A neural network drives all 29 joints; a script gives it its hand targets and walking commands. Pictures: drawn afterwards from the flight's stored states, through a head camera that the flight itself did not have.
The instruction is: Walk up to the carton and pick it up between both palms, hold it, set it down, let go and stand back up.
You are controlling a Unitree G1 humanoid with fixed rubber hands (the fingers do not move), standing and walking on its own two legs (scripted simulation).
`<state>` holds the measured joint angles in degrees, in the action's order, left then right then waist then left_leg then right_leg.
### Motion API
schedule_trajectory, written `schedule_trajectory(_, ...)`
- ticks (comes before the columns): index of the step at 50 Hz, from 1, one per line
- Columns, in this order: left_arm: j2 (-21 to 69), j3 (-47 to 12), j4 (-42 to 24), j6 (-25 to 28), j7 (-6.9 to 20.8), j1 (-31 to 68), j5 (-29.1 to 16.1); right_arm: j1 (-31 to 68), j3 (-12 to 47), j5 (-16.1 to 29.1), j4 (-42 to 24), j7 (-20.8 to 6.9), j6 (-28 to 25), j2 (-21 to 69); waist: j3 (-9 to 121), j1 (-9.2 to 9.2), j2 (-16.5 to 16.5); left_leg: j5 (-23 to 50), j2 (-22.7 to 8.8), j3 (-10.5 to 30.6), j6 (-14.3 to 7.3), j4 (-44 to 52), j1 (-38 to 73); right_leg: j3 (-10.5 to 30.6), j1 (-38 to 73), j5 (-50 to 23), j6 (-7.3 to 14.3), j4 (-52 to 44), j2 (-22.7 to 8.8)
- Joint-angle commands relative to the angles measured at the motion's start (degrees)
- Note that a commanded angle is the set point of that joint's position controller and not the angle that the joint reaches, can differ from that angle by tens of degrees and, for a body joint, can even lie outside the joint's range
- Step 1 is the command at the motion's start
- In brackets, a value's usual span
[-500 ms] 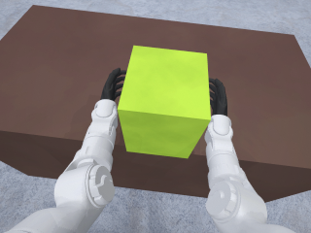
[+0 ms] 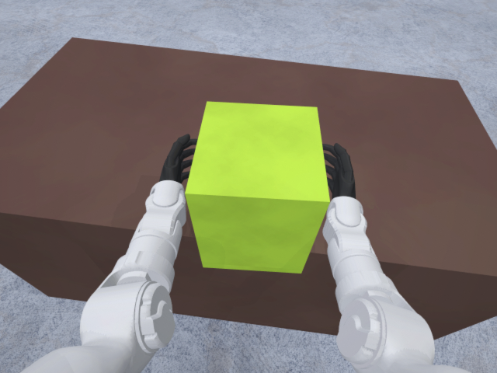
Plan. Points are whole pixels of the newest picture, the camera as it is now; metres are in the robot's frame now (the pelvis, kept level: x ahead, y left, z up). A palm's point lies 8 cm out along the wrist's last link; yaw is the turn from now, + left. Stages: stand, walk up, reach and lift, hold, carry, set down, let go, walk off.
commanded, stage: reach and lift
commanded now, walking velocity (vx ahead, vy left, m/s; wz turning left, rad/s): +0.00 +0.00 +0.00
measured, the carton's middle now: (256, 192) +0.42 -0.02 +0.01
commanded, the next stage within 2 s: none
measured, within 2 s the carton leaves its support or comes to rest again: neither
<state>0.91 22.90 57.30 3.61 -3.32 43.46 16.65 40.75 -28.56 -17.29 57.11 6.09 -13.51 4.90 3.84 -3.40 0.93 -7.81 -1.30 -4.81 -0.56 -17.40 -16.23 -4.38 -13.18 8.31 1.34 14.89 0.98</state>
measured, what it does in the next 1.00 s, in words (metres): stands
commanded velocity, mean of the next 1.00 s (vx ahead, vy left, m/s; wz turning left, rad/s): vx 0.00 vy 0.00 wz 0.00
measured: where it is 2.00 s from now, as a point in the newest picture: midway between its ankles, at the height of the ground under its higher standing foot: outside the picture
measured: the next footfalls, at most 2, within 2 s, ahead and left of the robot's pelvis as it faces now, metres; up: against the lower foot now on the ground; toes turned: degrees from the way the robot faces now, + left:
none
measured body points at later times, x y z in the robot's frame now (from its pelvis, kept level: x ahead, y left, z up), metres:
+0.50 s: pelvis -0.02 +0.01 +0.00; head -0.03 +0.04 +0.45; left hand +0.40 +0.14 +0.12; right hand +0.38 -0.15 +0.12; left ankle +0.00 +0.11 -0.75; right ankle -0.02 -0.10 -0.75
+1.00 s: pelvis -0.02 +0.00 +0.00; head -0.04 +0.03 +0.45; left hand +0.38 +0.14 +0.14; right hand +0.38 -0.15 +0.14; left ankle +0.00 +0.11 -0.75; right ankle -0.02 -0.10 -0.75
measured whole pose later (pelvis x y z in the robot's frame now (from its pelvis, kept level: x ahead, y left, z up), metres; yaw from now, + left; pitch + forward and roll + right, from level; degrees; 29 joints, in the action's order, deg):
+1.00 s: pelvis -0.02 +0.00 +0.00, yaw +1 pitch -5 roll -1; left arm 2.6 18.2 29.2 -23.0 -2.8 38.7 17.1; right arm 41.9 -10.7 1.2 48.6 8.0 2.1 0.5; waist -1.9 -4.5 3.4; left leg -7.5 -0.8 -3.7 -0.9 -17.1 -4.5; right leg -5.6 -0.7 8.2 1.0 14.1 0.6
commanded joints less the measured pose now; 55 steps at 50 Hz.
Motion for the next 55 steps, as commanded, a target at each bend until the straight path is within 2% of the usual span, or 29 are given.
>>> schedule_trajectory(1,31.19,-16.75,-5.36,2.26,7.64,38.69,-0.25,35.47,18.55,-1.90,-3.99,-7.97,-1.95,30.22,32.09,-0.23,-1.13,15.15,0.40,0.11,2.51,-0.97,13.15,-0.54,14.78,-30.89,-2.92,3.91,-0.63)
schedule_trajectory(3,31.49,-17.31,-6.69,1.36,7.85,40.24,-1.31,35.83,17.99,-1.59,-4.16,-7.89,-0.76,30.17,31.77,-1.24,-1.14,12.56,0.61,0.10,2.34,-0.03,12.18,-0.50,15.72,-29.26,-2.79,3.63,-0.82)
schedule_trajectory(6,31.19,-16.80,-7.47,-0.32,7.88,41.28,-1.16,37.58,17.69,-0.51,-4.59,-8.27,0.95,29.50,30.20,-0.51,-1.65,8.75,0.79,0.04,2.26,0.93,13.02,-0.49,14.26,-23.78,-2.59,2.75,-0.97)
schedule_trajectory(7,31.60,-16.88,-7.75,-1.18,7.81,41.28,-1.24,37.39,17.32,-0.35,-4.19,-8.49,1.62,29.25,29.35,-0.76,-1.85,7.71,0.71,0.12,2.33,1.29,13.60,-0.57,13.55,-21.47,-2.27,2.24,-0.97)
schedule_trajectory(9,30.52,-15.90,-8.24,-3.21,7.92,41.00,-1.01,37.62,16.87,0.35,-4.28,-8.78,3.25,28.74,27.04,-0.25,-0.76,6.34,0.89,-0.22,2.09,1.88,14.64,-0.61,12.85,-18.63,-2.34,1.32,-0.96)
schedule_trajectory(14,29.81,-14.07,-11.49,-8.05,8.07,40.64,0.41,38.92,15.28,1.22,-5.19,-9.39,6.11,26.94,22.58,0.59,-0.52,3.89,1.06,-0.69,1.89,3.25,16.90,-1.30,11.35,-12.16,-2.23,-0.14,-0.65)
schedule_trajectory(19,29.03,-13.13,-14.19,-12.26,8.19,39.32,1.53,38.93,13.17,1.41,-4.95,-10.00,7.67,24.63,18.58,0.27,-0.62,3.03,0.97,-1.10,1.94,3.52,20.05,-2.13,9.15,-6.46,-1.97,-1.52,-0.17)
schedule_trajectory(22,29.50,-14.30,-16.69,-13.51,8.10,38.97,1.67,39.98,13.13,1.88,-6.84,-9.98,7.01,23.57,20.56,0.36,-1.48,5.74,0.73,-0.91,2.40,2.66,22.65,-2.55,8.93,-6.73,-1.96,-1.47,0.16)
schedule_trajectory(24,29.38,-15.03,-18.20,-14.04,7.81,38.26,1.44,38.97,14.12,2.69,-5.86,-9.86,7.07,23.37,20.61,0.43,-1.90,8.64,0.83,-0.99,2.72,1.73,24.42,-2.66,8.75,-8.35,-1.92,-1.57,0.42)
schedule_trajectory(26,30.29,-16.39,-19.49,-14.47,7.64,37.79,1.04,38.73,14.93,3.40,-6.21,-9.79,6.68,22.84,21.89,-0.07,-2.17,11.27,0.58,-0.73,3.24,0.86,26.30,-2.92,8.26,-8.96,-1.86,-1.55,0.84)
schedule_trajectory(29,31.78,-19.59,-21.80,-14.64,7.13,36.44,-0.79,39.64,18.72,5.95,-8.49,-9.42,5.80,23.03,24.92,0.04,-2.17,17.74,0.46,0.06,3.73,-1.20,28.37,-2.72,8.96,-13.68,-1.98,-1.00,1.21)
schedule_trajectory(33,32.01,-22.53,-25.25,-15.35,7.44,34.94,-2.29,38.69,24.08,9.63,-10.67,-8.05,6.14,23.89,24.64,-0.19,-1.84,20.79,1.20,0.49,3.37,-1.93,26.92,-1.95,13.02,-20.30,-2.71,-0.13,1.19)
schedule_trajectory(36,32.34,-23.72,-27.37,-16.38,7.93,34.48,-3.20,38.44,27.30,12.26,-12.71,-6.93,7.22,24.78,23.98,-0.61,-0.75,19.33,1.68,1.03,3.08,-1.53,24.86,-1.47,15.56,-22.47,-3.27,0.45,1.15)
schedule_trajectory(37,32.35,-24.30,-28.33,-16.63,8.11,34.55,-3.77,39.19,28.82,13.27,-14.34,-6.56,7.51,25.42,24.89,-0.23,-0.56,18.96,2.01,1.02,2.71,-1.57,24.37,-1.02,16.50,-23.38,-3.51,0.65,1.06)
schedule_trajectory(41,32.82,-26.41,-31.76,-18.59,8.48,33.92,-4.59,38.88,32.54,16.44,-17.91,-5.33,9.35,25.87,23.72,-0.62,-1.03,18.04,2.42,1.77,2.51,-1.29,23.46,-0.57,17.65,-24.11,-3.90,1.04,0.99)
schedule_trajectory(44,32.51,-26.19,-32.71,-21.38,9.23,32.39,-4.28,37.85,33.48,17.95,-19.00,-4.43,11.42,25.22,20.60,-1.29,-0.63,15.53,2.56,1.98,2.47,-0.96,23.52,-0.77,16.89,-20.77,-4.18,0.14,0.97)
schedule_trajectory(47,32.29,-26.61,-35.54,-23.23,9.72,33.06,-4.56,38.99,34.44,19.02,-21.66,-4.07,12.60,25.44,20.50,-0.98,-0.31,13.55,2.71,2.11,1.88,-0.41,22.89,-0.66,16.81,-18.64,-4.28,-0.02,0.80)
schedule_trajectory(53,32.06,-25.65,-36.24,-26.71,10.44,32.41,-3.57,39.69,33.57,19.01,-22.95,-3.56,14.64,24.62,17.96,-1.61,-0.32,9.67,2.70,2.21,1.38,0.16,22.50,-1.10,15.91,-13.80,-4.24,-0.47,0.74)
schedule_trajectory(55,31.55,-25.54,-36.92,-27.56,10.74,32.70,-3.37,40.19,33.80,19.32,-23.83,-3.56,14.94,24.76,17.93,-1.18,-0.81,8.88,2.80,2.08,1.18,0.30,22.44,-0.94,15.85,-12.64,-4.13,-0.55,0.66)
